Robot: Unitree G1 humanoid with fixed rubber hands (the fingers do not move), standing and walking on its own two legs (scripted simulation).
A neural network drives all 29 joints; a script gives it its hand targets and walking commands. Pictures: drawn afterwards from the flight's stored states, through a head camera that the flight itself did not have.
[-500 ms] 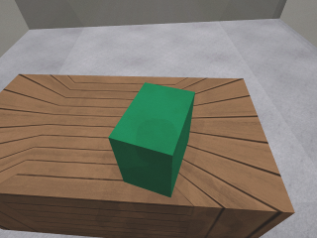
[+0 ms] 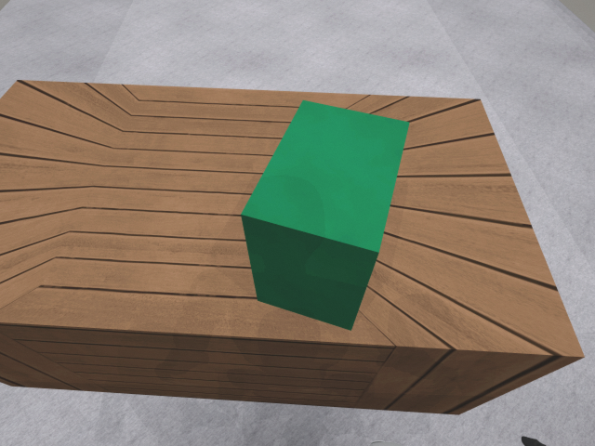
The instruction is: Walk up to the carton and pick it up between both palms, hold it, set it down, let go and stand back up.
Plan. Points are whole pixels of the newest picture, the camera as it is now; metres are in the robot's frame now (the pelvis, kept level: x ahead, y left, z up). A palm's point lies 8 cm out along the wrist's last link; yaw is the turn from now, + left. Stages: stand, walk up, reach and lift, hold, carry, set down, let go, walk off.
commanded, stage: walk up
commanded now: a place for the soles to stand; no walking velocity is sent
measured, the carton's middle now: (327, 218) +0.49 -0.02 -0.04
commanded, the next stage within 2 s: reach and lift in 1.54 s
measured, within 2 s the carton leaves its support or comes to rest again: neither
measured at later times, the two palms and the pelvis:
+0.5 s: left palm out of the picture +0.11 +0.33 -0.09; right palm out of the picture +0.06 -0.24 -0.10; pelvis -0.01 +0.05 +0.02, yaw -6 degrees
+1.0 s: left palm out of the picture +0.10 +0.30 -0.10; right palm out of the picture +0.05 -0.26 -0.10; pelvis +0.00 +0.03 +0.02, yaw -7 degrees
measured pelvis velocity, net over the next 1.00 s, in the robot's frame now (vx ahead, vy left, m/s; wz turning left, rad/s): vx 0.00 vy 0.03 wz -0.12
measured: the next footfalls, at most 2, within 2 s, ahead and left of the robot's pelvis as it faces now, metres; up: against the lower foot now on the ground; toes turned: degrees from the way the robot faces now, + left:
right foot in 0.22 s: +0.04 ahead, -0.09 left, +0.00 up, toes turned -2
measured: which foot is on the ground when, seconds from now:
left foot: down 0.00-1.00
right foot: up 0.00-0.20, down 0.22-1.00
